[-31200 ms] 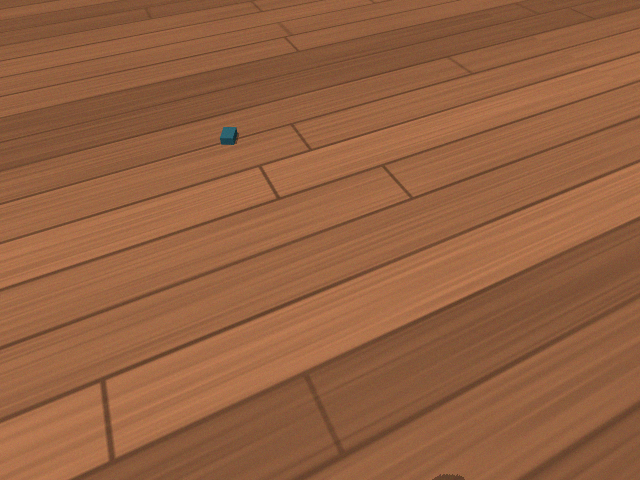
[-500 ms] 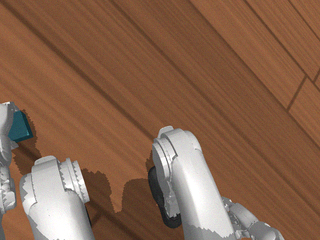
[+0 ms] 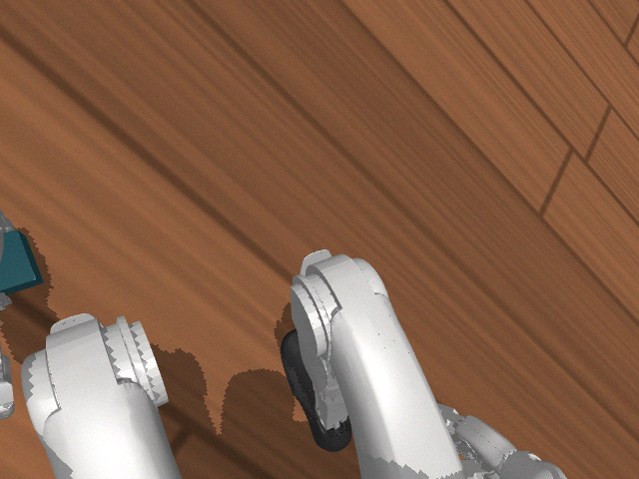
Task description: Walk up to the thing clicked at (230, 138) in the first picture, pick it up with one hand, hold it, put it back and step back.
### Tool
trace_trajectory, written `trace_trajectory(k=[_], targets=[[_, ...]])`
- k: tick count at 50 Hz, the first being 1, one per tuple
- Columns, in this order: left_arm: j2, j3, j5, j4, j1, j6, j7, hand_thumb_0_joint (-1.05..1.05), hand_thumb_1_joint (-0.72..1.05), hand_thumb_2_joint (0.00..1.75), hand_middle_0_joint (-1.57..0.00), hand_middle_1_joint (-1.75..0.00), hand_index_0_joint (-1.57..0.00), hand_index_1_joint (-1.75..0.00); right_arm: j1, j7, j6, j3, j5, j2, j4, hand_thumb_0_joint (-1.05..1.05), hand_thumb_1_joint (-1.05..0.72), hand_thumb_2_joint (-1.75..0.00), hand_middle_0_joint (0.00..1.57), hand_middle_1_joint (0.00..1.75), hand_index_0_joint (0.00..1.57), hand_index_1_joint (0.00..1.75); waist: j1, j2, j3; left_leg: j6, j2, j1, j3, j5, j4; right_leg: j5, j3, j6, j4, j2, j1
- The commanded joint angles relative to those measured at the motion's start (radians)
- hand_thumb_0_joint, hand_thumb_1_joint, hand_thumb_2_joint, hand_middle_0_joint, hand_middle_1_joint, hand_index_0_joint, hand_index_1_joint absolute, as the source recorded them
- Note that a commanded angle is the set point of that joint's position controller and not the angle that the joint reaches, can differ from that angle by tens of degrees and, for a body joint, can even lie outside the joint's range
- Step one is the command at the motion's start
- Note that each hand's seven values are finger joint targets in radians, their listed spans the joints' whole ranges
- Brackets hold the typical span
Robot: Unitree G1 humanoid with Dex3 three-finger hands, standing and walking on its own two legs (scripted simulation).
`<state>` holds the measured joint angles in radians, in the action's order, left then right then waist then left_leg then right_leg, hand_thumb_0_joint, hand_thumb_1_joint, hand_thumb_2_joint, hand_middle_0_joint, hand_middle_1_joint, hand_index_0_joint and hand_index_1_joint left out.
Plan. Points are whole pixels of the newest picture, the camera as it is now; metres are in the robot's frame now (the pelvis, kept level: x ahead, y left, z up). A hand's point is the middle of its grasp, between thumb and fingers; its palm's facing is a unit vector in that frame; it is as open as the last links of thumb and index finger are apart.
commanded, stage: open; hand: left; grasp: from above
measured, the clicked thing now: out of the picture +0.40 +0.30 -0.27
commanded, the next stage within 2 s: withdraw in 0.74 s
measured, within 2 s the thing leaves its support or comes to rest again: neither
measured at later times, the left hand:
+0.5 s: hand out of the picture +0.40 +0.31 -0.25, palm faces -0.45 -0.18 -0.88, open 13.0 cm
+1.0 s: hand out of the picture +0.40 +0.30 -0.24, palm faces -0.40 -0.15 -0.91, open 13.9 cm
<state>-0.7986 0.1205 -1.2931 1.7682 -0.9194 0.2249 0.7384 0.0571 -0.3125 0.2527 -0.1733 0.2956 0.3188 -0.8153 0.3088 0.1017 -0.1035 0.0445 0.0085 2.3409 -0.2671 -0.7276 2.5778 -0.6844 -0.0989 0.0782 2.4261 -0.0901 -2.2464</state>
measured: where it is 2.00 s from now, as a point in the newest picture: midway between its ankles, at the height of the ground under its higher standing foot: (245, 449)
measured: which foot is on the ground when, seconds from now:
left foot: down 0.00-1.00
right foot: down 0.00-1.00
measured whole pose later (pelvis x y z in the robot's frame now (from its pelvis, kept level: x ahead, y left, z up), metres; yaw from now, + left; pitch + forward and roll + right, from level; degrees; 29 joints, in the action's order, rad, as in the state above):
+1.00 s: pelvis +0.00 +0.00 +0.00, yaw -1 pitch +28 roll -13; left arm -0.80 0.13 -1.29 1.69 -0.92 0.21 0.75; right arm 0.06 -0.34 0.28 -0.17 0.28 0.33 -0.80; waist 0.31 0.10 -0.11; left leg 0.04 0.01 2.34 -0.28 -0.73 2.57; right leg -0.68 -0.11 0.08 2.41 -0.09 -2.24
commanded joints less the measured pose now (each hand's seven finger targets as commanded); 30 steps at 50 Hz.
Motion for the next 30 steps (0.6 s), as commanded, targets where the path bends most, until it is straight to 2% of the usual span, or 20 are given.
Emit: trace_trajectory(k=[1,5,7,8,9,10,11,12,13,15,17,18,19,22,23,26,27,28,29,30], targets=[[-0.191,-0.006,0.019,-0.102,-0.277,0.000,0.055,0.00,0.00,0.61,-0.54,-0.54,-0.53,-0.55,0.150,0.001,0.016,0.077,-0.002,0.300,0.008,0.00,-0.89,-0.90,0.20,0.30,0.20,0.30,0.045,-0.412,0.607,-0.050,0.025,-0.430,0.140,0.164,-0.255,0.215,-0.153,-0.094,-0.213,-0.020,0.320],[-0.191,-0.015,0.023,-0.122,-0.285,-0.010,0.065,0.00,-0.11,0.66,-0.46,-0.59,-0.45,-0.61,0.159,-0.003,0.027,0.077,-0.008,0.306,-0.004,0.00,-0.89,-0.90,0.20,0.30,0.20,0.30,0.037,-0.443,0.611,-0.047,0.025,-0.446,0.133,0.150,-0.280,0.195,-0.158,-0.098,-0.222,-0.019,0.306],[-0.185,-0.012,0.022,-0.101,-0.270,-0.018,0.066,0.00,-0.15,0.69,-0.42,-0.63,-0.41,-0.65,0.157,-0.009,0.028,0.077,-0.008,0.304,0.000,0.00,-0.89,-0.90,0.20,0.30,0.20,0.30,0.042,-0.422,0.615,-0.047,0.027,-0.448,0.130,0.159,-0.273,0.209,-0.160,-0.096,-0.217,-0.022,0.311],[-0.203,0.002,0.025,-0.118,-0.278,-0.019,0.069,0.00,-0.17,0.71,-0.41,-0.65,-0.39,-0.66,0.152,-0.010,0.030,0.079,-0.008,0.314,0.007,0.00,-0.89,-0.90,0.20,0.30,0.20,0.30,0.039,-0.426,0.630,-0.047,0.025,-0.450,0.128,0.168,-0.276,0.216,-0.164,-0.095,-0.218,-0.019,0.315],[-0.184,-0.011,0.022,-0.097,-0.267,-0.026,0.064,0.00,-0.19,0.72,-0.38,-0.68,-0.37,-0.69,0.155,-0.013,0.031,0.076,-0.011,0.306,0.007,0.00,-0.89,-0.90,0.20,0.30,0.20,0.30,0.040,-0.437,0.617,-0.046,0.024,-0.449,0.129,0.172,-0.277,0.222,-0.158,-0.097,-0.212,-0.018,0.311],[-0.197,0.006,0.029,-0.111,-0.276,-0.026,0.065,0.00,-0.20,0.72,-0.37,-0.68,-0.36,-0.69,0.157,-0.014,0.033,0.079,-0.007,0.311,0.010,0.00,-0.89,-0.90,0.20,0.30,0.20,0.30,0.041,-0.439,0.628,-0.045,0.024,-0.460,0.127,0.179,-0.282,0.226,-0.165,-0.095,-0.215,-0.016,0.317],[-0.186,0.003,0.030,-0.108,-0.261,-0.031,0.062,0.00,-0.23,0.74,-0.35,-0.70,-0.34,-0.71,0.153,-0.016,0.031,0.079,-0.012,0.309,0.004,0.00,-0.89,-0.90,0.20,0.30,0.20,0.30,0.029,-0.460,0.631,-0.038,0.024,-0.481,0.120,0.187,-0.297,0.231,-0.168,-0.098,-0.205,-0.013,0.300],[-0.191,-0.006,0.025,-0.085,-0.281,-0.034,0.053,0.00,-0.25,0.76,-0.34,-0.72,-0.32,-0.73,0.144,-0.020,0.039,0.076,-0.012,0.308,0.014,0.00,-0.89,-0.90,0.20,0.30,0.20,0.30,0.051,-0.454,0.600,-0.040,0.028,-0.474,0.118,0.171,-0.279,0.228,-0.171,-0.095,-0.195,-0.013,0.284],[-0.189,-0.007,0.025,-0.103,-0.296,-0.033,0.047,0.00,-0.27,0.78,-0.32,-0.73,-0.31,-0.75,0.144,-0.023,0.042,0.078,-0.009,0.316,0.013,0.00,-0.89,-0.90,0.20,0.30,0.20,0.30,0.050,-0.457,0.610,-0.039,0.028,-0.481,0.119,0.172,-0.282,0.229,-0.169,-0.096,-0.199,-0.014,0.293],[-0.224,0.036,0.026,-0.077,-0.252,-0.039,0.044,0.00,-0.29,0.80,-0.29,-0.75,-0.28,-0.76,0.166,-0.025,0.043,0.083,-0.012,0.324,0.008,0.00,-0.89,-0.90,0.20,0.30,0.20,0.30,0.044,-0.467,0.621,-0.036,0.025,-0.493,0.117,0.212,-0.282,0.264,-0.172,-0.095,-0.191,-0.012,0.309],[-0.224,0.046,0.033,-0.099,-0.229,-0.037,0.040,0.00,-0.35,0.85,-0.26,-0.78,-0.24,-0.80,0.173,-0.027,0.039,0.083,-0.009,0.319,0.007,0.00,-0.89,-0.90,0.20,0.30,0.20,0.30,0.030,-0.472,0.648,-0.039,0.025,-0.487,0.131,0.239,-0.277,0.286,-0.161,-0.096,-0.206,-0.018,0.361],[-0.215,0.039,0.030,-0.086,-0.234,-0.038,0.037,0.00,-0.35,0.84,-0.24,-0.81,-0.22,-0.82,0.176,-0.030,0.040,0.078,-0.008,0.313,0.009,0.00,-0.89,-0.90,0.20,0.30,0.20,0.30,0.040,-0.463,0.638,-0.040,0.024,-0.481,0.133,0.239,-0.270,0.291,-0.164,-0.094,-0.203,-0.017,0.357],[-0.196,0.022,0.033,-0.098,-0.244,-0.037,0.029,0.00,-0.37,0.86,-0.23,-0.82,-0.21,-0.84,0.162,-0.031,0.044,0.078,-0.011,0.312,0.014,0.00,-0.89,-0.90,0.20,0.30,0.20,0.30,0.037,-0.465,0.635,-0.039,0.023,-0.484,0.132,0.230,-0.276,0.278,-0.165,-0.095,-0.202,-0.017,0.345],[-0.223,0.047,0.044,-0.094,-0.225,-0.029,0.014,0.00,-0.40,0.89,-0.21,-0.84,-0.19,-0.86,0.181,-0.030,0.042,0.082,-0.013,0.316,0.009,0.00,-0.89,-0.90,0.20,0.30,0.20,0.30,0.035,-0.477,0.644,-0.038,0.024,-0.491,0.123,0.232,-0.288,0.273,-0.171,-0.097,-0.203,-0.015,0.345],[-0.201,0.025,0.039,-0.087,-0.241,-0.027,0.005,0.00,-0.41,0.91,-0.20,-0.85,-0.18,-0.87,0.173,-0.034,0.042,0.078,-0.012,0.310,0.019,0.00,-0.89,-0.90,0.20,0.30,0.20,0.30,0.052,-0.454,0.619,-0.043,0.023,-0.470,0.125,0.217,-0.273,0.270,-0.170,-0.094,-0.200,-0.012,0.333],[-0.195,0.016,0.048,-0.118,-0.239,-0.011,-0.006,0.00,-0.43,0.92,-0.16,-0.88,-0.15,-0.90,0.171,-0.029,0.040,0.080,-0.020,0.309,0.009,0.00,-0.88,-0.90,0.20,0.30,0.20,0.30,0.039,-0.460,0.635,-0.039,0.025,-0.487,0.115,0.224,-0.284,0.271,-0.171,-0.094,-0.202,-0.012,0.333],[-0.187,0.006,0.047,-0.089,-0.239,-0.008,-0.011,0.00,-0.44,0.93,-0.15,-0.89,-0.13,-0.91,0.178,-0.030,0.040,0.080,-0.018,0.316,0.011,0.00,-0.88,-0.90,0.20,0.30,0.20,0.30,0.050,-0.457,0.611,-0.043,0.024,-0.471,0.120,0.207,-0.281,0.260,-0.169,-0.095,-0.202,-0.013,0.328],[-0.189,0.013,0.048,-0.099,-0.225,-0.002,-0.010,0.00,-0.44,0.93,-0.14,-0.91,-0.13,-0.93,0.183,-0.030,0.037,0.078,-0.017,0.309,0.009,0.00,-0.88,-0.90,0.20,0.30,0.20,0.30,0.036,-0.447,0.624,-0.041,0.024,-0.476,0.117,0.213,-0.290,0.261,-0.171,-0.094,-0.208,-0.014,0.339],[-0.193,0.007,0.038,-0.093,-0.228,0.001,-0.011,0.00,-0.44,0.92,-0.13,-0.92,-0.12,-0.93,0.185,-0.031,0.036,0.073,-0.015,0.306,0.016,0.00,-0.88,-0.90,0.20,0.30,0.20,0.30,0.046,-0.438,0.625,-0.045,0.023,-0.471,0.122,0.211,-0.282,0.262,-0.172,-0.094,-0.210,-0.016,0.342],[-0.196,0.008,0.047,-0.112,-0.242,0.008,-0.010,0.00,-0.44,0.92,-0.13,-0.93,-0.12,-0.93,0.181,-0.028,0.033,0.073,-0.017,0.311,0.017,0.00,-0.88,-0.90,0.20,0.30,0.20,0.30,0.040,-0.433,0.627,-0.045,0.023,-0.460,0.119,0.201,-0.286,0.251,-0.172,-0.094,-0.215,-0.015,0.340]])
